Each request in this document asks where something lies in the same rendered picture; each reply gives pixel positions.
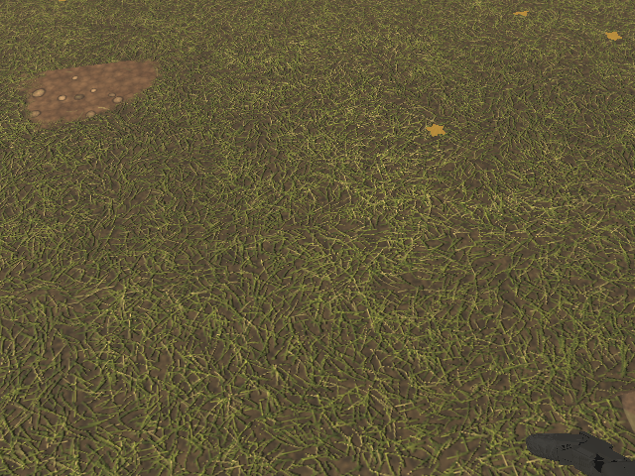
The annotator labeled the right robot hand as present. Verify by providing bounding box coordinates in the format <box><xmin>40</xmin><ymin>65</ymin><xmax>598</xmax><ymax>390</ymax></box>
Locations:
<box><xmin>526</xmin><ymin>431</ymin><xmax>635</xmax><ymax>476</ymax></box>

